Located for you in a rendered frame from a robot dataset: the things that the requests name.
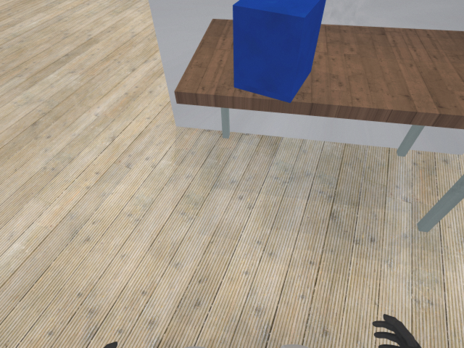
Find table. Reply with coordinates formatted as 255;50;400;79
174;19;464;232

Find right robot hand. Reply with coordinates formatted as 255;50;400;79
372;314;421;348

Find carton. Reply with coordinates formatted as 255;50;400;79
233;0;326;103

